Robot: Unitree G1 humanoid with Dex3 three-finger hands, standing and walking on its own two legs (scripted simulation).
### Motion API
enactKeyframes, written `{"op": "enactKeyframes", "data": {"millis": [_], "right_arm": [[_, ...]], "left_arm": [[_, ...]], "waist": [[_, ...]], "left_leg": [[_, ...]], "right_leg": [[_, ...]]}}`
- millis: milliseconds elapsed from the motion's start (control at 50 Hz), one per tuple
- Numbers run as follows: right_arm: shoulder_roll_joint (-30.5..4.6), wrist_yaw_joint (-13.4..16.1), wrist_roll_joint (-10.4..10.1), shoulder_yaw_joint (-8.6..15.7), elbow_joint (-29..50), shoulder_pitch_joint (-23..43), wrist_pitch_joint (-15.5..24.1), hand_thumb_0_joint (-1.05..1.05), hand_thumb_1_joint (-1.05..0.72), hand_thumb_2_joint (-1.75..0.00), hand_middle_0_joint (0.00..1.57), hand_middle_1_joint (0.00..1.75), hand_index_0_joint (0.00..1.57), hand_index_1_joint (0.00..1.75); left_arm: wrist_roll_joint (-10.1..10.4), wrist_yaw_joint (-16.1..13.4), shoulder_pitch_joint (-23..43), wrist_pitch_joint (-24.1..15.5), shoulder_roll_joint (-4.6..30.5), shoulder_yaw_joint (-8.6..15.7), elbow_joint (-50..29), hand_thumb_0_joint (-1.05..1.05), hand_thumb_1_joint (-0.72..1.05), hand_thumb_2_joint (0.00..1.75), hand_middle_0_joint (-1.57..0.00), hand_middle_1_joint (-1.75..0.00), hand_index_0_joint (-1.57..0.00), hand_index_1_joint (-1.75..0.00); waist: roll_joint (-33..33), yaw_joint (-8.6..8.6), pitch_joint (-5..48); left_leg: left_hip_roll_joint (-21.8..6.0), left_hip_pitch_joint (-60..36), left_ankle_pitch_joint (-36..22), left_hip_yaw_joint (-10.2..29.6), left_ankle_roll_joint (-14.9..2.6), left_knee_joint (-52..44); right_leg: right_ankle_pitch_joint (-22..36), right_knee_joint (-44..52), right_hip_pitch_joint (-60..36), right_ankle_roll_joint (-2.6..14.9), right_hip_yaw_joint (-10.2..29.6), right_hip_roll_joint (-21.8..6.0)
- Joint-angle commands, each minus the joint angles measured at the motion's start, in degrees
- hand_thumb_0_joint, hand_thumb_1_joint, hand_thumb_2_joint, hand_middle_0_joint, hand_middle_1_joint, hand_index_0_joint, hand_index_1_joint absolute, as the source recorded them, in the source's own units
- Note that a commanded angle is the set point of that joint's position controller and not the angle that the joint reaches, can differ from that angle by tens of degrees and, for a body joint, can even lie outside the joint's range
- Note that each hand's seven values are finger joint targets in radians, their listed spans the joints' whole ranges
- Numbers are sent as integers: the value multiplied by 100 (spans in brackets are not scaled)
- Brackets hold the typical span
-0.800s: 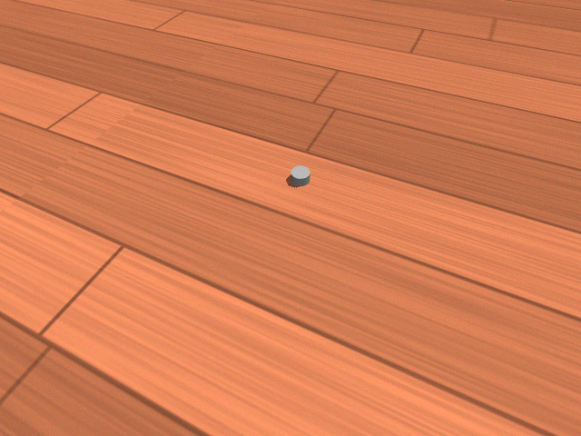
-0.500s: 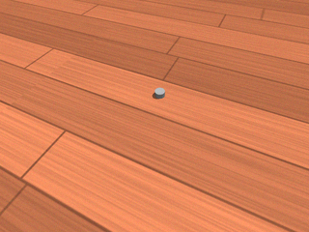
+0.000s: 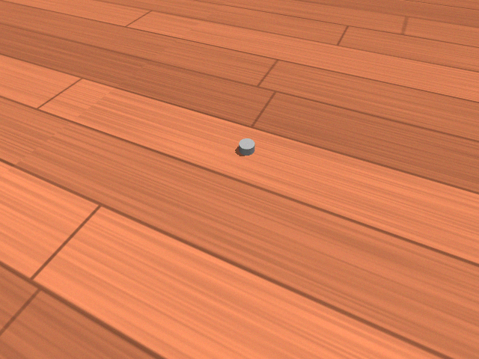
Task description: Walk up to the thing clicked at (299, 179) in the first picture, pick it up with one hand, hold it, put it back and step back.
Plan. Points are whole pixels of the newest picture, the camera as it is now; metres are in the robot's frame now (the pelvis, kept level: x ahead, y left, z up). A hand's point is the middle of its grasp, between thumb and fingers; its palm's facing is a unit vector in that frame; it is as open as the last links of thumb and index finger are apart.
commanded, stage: stand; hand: left
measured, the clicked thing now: (246, 146) +1.36 +0.02 -0.76
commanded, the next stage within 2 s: walk up in 0.32 s
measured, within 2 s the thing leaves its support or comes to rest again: neither
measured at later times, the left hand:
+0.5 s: hand out of the picture +0.09 +0.26 -0.15, palm faces -0.08 -0.93 -0.37, open 7.4 cm
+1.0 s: hand (151, 302) +0.26 +0.22 -0.18, palm faces -0.14 -0.93 -0.34, open 7.4 cm
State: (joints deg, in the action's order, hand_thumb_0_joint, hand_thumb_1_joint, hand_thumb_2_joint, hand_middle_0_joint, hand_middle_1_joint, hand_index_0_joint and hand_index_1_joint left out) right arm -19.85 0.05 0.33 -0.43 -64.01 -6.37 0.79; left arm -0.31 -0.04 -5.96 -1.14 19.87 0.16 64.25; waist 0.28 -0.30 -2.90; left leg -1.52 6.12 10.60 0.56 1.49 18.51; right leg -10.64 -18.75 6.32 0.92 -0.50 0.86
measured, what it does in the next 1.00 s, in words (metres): walks ahead: right foot, then left foot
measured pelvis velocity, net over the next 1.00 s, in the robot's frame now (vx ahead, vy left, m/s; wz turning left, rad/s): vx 0.20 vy -0.05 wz -0.15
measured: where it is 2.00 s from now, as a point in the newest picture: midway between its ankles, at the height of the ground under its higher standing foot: (278, 261)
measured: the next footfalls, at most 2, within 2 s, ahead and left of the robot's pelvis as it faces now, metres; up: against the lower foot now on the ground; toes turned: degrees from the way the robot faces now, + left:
right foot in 0.60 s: +0.14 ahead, -0.19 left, +0.00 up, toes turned -8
left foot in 0.98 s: +0.35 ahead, +0.05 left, +0.00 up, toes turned -3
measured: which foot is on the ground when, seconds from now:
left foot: down 0.00-0.60, up 0.62-0.96, down 0.98-1.00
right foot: down 0.00-0.38, up 0.40-0.58, down 0.60-1.00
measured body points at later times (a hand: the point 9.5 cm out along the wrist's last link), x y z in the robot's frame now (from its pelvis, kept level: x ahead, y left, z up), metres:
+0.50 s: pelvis +0.02 -0.01 -0.01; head +0.03 -0.02 +0.44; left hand +0.10 +0.31 -0.13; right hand +0.06 -0.34 -0.13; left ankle -0.01 +0.13 -0.75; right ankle +0.02 -0.13 -0.72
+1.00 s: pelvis +0.20 -0.05 -0.03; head +0.21 -0.03 +0.42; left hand +0.27 +0.27 -0.15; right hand +0.26 -0.39 -0.12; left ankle +0.31 +0.06 -0.75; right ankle +0.10 -0.18 -0.74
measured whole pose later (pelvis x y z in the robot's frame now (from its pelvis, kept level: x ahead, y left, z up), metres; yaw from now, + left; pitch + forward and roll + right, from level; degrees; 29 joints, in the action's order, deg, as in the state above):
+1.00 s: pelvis +0.20 -0.05 -0.03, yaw -8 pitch -3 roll -1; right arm -23.4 -4.6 2.2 4.8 -51.0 -13.1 4.1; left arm -0.8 3.1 -20.8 -3.6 25.0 3.3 52.2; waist -1.8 -2.3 -3.0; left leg -3.9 22.4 10.2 -4.0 -0.5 35.4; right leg -26.3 -37.9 7.1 1.2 0.3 -1.1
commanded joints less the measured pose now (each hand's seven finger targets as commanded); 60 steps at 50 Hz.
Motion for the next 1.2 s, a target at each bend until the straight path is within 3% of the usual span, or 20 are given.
{"op": "enactKeyframes", "data": {"millis": [0,280,300,320,360,400,500,560,580,600,620,660,720,860,940,960,980,1000,1080,1180], "right_arm": [[-1183,60,8,222,352,150,104,0,-90,-90,20,30,20,30],[-1204,48,15,222,330,133,109,0,-90,-90,20,30,20,30],[-1807,-43,163,626,692,-287,244,0,-90,-90,20,30,20,30],[-1880,-85,210,702,593,-466,277,0,-90,-90,20,30,20,30],[-1975,-107,199,834,664,-795,311,0,-90,-90,20,30,20,30],[-2123,-93,219,943,881,-772,417,0,-90,-90,20,30,20,30],[-1974,-205,267,923,1375,91,408,0,-90,-90,20,30,20,30],[-1620,-243,267,816,1487,177,279,0,-90,-90,20,30,20,30],[-1242,-245,246,671,1522,-88,260,0,-90,-90,20,30,20,30],[-1011,-261,151,567,1730,-89,230,0,-90,-90,20,30,20,30],[-1576,-236,162,711,1705,91,194,0,-90,-90,20,30,20,30],[-1797,-295,97,771,1459,-204,228,0,-90,-90,20,30,20,30],[-1625,-378,108,741,1285,-777,242,0,-90,-90,20,30,20,30],[-1531,-479,152,810,1734,-376,309,0,-90,-90,20,30,20,30],[-1734,-354,172,996,1439,-1620,445,0,-90,-90,20,30,20,30],[-2120,-275,242,1109,1410,-2178,508,0,-90,-90,20,30,20,30],[-2451,-255,181,1146,1601,-2068,532,0,-90,-90,20,30,20,30],[-2448,-264,6,1143,1695,-1639,508,0,-90,-90,20,30,20,30],[-1803,-233,-13,852,1887,-1029,534,0,-90,-90,20,30,20,30],[-1902,-255,39,852,1968,-1215,561,0,-90,-90,20,30,20,30]], "left_arm": [[-6,-53,196,-110,1223,217,-337,0,90,90,-20,-30,-20,-30],[-19,-43,117,-96,1216,210,-299,0,90,90,-20,-30,-20,-30],[-145,153,-204,-119,1738,591,-750,0,90,90,-20,-30,-20,-30],[-199,220,-26,-105,1661,604,-764,0,90,90,-20,-30,-20,-30],[-193,313,510,-95,1289,567,-1101,0,90,90,-20,-30,-20,-30],[-195,333,535,-154,1458,599,-1305,0,90,90,-20,-30,-20,-30],[-136,561,-423,-174,1430,662,-1262,0,90,90,-20,-30,-20,-30],[-173,451,-1727,-236,1609,847,-828,0,90,90,-20,-30,-20,-30],[-213,339,-2394,-278,1996,988,-724,0,90,90,-20,-30,-20,-30],[-224,266,-2379,-337,2506,1058,-1003,0,90,90,-20,-30,-20,-30],[-155,284,-1643,-337,2622,977,-1291,0,90,90,-20,-30,-20,-30],[-37,254,-997,-355,2290,881,-1479,0,90,90,-20,-30,-20,-30],[-18,243,-1010,-401,2003,784,-1507,0,90,90,-20,-30,-20,-30],[-42,274,-939,-469,2094,771,-1814,0,90,90,-20,-30,-20,-30],[-69,264,-991,-447,1724,587,-1895,0,90,90,-20,-30,-20,-30],[14,240,-1384,-447,1307,470,-1899,0,90,90,-20,-30,-20,-30],[56,187,-1451,-431,1322,484,-1881,0,90,90,-20,-30,-20,-30],[-28,117,-1217,-426,1819,527,-1839,0,90,90,-20,-30,-20,-30],[50,258,-1566,-399,1772,567,-1520,0,90,90,-20,-30,-20,-30],[-27,420,-835,-356,1479,533,-1791,0,90,90,-20,-30,-20,-30]], "waist": [[3,27,516],[24,10,411],[-143,105,987],[57,234,563],[746,516,-298],[510,484,-497],[1137,-82,-85],[-213,-680,342],[-1646,-958,525],[-2372,-902,332],[-1309,-586,-235],[-468,-197,-491],[-644,-64,-340],[-550,-79,-251],[396,632,362],[1648,803,761],[1837,702,513],[961,510,156],[827,114,-130],[814,224,-192]], "left_leg": [[-600,-134,-896,446,-267,-180],[-604,-80,-658,491,-280,-267],[-447,-477,2105,464,-650,266],[-617,-403,2994,725,-795,187],[-1540,-719,3472,1871,-1305,-716],[-2412,-653,2906,2625,-1764,-1141],[-1422,334,2066,614,-1160,-709],[-673,1701,2056,-414,-805,1503],[-116,2612,2425,-835,-651,3343],[398,3627,2556,-355,-368,4591],[-129,3311,2029,311,-290,4728],[-502,3204,1270,370,-297,4607],[-607,2434,899,213,-267,3745],[-510,1600,230,-155,-163,1998],[9,-918,493,-500,-392,1257],[-1008,-1644,1937,1118,-812,290],[-2317,-1436,3001,3739,-1344,-814],[-2445,-554,3180,3868,-1639,-899],[-1523,203,1174,1117,-1271,-557],[-1492,232,156,376,-1542,-536]], "right_leg": [[1139,279,-128,82,620,-835],[795,326,-55,67,578,-811],[-2027,-149,313,259,766,-444],[-2739,-452,1183,305,789,-485],[-1821,-1992,2860,143,274,-154],[-1609,-3001,3382,68,705,-658],[-1137,-1891,1462,-27,137,-640],[-127,-1025,-1015,-95,-432,-95],[-1392,-454,-1741,52,424,-410],[-3758,1010,-1248,650,3582,-1891],[-4639,1494,-52,1266,4525,-2493],[-3506,1160,123,1261,3333,-2046],[-2176,897,567,1116,1984,-1531],[-1624,568,953,1062,1238,-1376],[66,-1825,1965,715,451,-785],[96,-3850,2646,417,-14,-183],[-1881,-4791,3634,210,207,463],[-1848,-5155,3423,279,841,1],[-835,-4121,2816,75,574,-556],[-504,-2639,2510,-93,76,-713]]}}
